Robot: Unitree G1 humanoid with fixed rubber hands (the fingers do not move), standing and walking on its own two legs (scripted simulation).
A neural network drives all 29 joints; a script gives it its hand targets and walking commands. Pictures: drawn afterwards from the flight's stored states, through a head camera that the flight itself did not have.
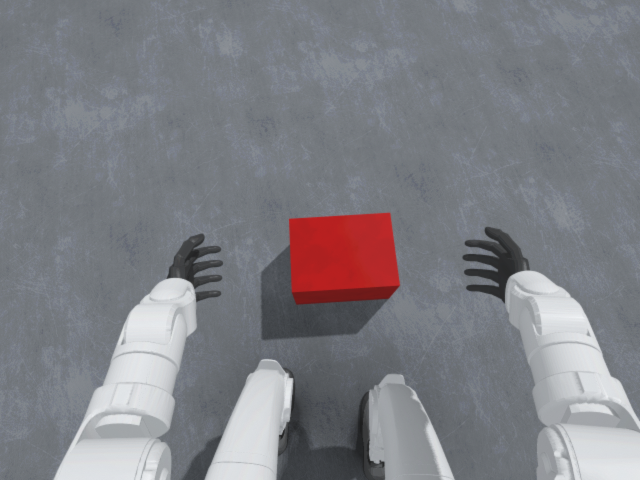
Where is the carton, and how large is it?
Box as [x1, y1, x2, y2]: [289, 213, 399, 304]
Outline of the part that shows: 389,213 289,219 292,293 296,304 388,298 399,285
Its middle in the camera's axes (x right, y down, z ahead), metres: +0.06 +0.07 +1.05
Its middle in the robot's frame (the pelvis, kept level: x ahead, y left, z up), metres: +0.54 -0.02 -0.60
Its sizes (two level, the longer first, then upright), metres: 0.262 0.192 0.171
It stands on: the floor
